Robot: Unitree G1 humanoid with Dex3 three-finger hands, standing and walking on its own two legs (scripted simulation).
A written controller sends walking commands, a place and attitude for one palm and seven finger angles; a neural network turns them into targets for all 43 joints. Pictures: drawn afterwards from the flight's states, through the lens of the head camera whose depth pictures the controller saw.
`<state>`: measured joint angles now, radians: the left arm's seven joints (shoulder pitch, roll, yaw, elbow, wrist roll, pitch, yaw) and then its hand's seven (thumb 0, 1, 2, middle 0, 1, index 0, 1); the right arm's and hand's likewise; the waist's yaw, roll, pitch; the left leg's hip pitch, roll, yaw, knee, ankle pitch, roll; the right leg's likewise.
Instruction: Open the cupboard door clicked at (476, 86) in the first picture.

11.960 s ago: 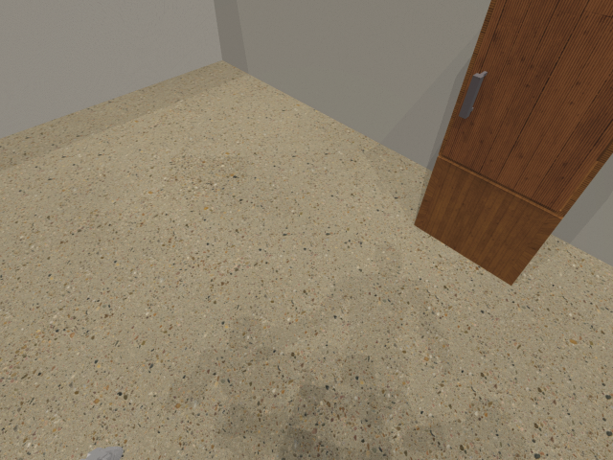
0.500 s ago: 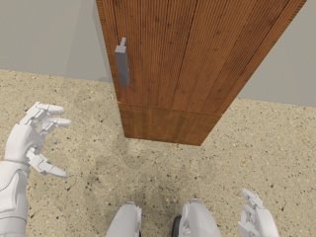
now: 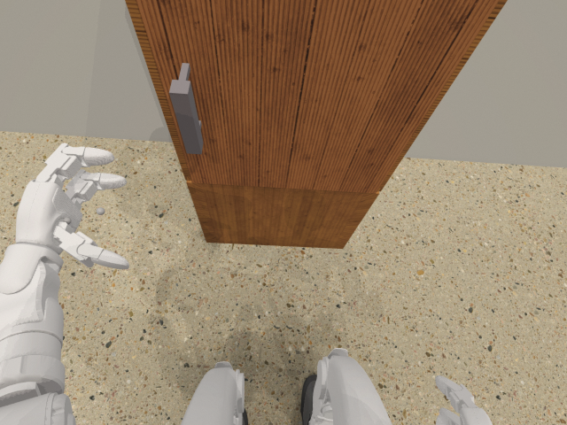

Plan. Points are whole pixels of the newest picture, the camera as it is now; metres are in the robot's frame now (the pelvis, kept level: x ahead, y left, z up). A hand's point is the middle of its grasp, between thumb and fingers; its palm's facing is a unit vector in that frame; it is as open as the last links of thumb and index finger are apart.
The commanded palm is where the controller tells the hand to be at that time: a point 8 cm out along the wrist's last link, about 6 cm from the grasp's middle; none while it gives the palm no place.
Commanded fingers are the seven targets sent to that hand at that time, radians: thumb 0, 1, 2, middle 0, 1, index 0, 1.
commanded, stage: move the hooked fingers beside the handle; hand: left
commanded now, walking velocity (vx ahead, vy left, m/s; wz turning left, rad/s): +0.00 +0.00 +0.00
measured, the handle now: (190, 110) +0.56 +0.16 +0.03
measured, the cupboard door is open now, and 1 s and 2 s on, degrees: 0 0 0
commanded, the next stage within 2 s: slide the fingers in behind the handle in 1.68 s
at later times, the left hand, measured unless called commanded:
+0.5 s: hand (127, 170) +0.45 +0.23 +0.03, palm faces -0.02 -1.00 -0.03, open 14.0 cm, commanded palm +0.44 +0.27 +0.03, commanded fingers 0.00 -0.50 0.30 -0.30 -1.20 -0.30 -1.20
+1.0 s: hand (148, 134) +0.52 +0.21 +0.02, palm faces -0.02 -1.00 -0.03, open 14.0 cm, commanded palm +0.49 +0.25 +0.02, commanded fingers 0.00 -0.50 0.30 -0.30 -1.20 -0.30 -1.20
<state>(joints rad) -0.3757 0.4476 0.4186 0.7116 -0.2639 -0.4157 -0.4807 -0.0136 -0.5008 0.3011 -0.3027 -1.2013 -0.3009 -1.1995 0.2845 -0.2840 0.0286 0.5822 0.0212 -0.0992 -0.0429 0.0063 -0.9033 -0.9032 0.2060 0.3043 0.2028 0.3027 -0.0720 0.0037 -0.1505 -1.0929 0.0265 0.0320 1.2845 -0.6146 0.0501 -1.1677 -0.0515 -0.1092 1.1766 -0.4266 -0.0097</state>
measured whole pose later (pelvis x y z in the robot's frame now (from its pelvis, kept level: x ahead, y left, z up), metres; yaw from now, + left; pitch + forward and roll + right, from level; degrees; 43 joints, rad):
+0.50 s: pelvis -0.01 -0.01 -0.01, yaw +0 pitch +26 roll -3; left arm -0.69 0.51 0.44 1.01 -0.17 -0.46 -0.42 -0.01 -0.50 0.30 -0.30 -1.20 -0.30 -1.20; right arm 0.29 -0.28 0.05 0.60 0.00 -0.02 -0.03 0.00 -0.90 -0.90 0.21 0.30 0.20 0.30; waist -0.12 0.01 -0.14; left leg -1.16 0.03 0.03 1.32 -0.61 0.05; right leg -1.24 -0.05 -0.11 1.21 -0.42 -0.02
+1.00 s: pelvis -0.01 +0.00 -0.02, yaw -2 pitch +30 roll -4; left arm -0.91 0.62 0.48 1.15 -0.08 -0.43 -0.36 -0.01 -0.50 0.30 -0.30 -1.20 -0.30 -1.20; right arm 0.35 -0.29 0.07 0.59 -0.02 0.06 -0.01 0.00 -0.90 -0.90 0.21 0.30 0.20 0.30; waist -0.20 0.03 -0.12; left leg -1.27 0.05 0.02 1.37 -0.62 0.05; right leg -1.33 -0.03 -0.12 1.23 -0.41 -0.02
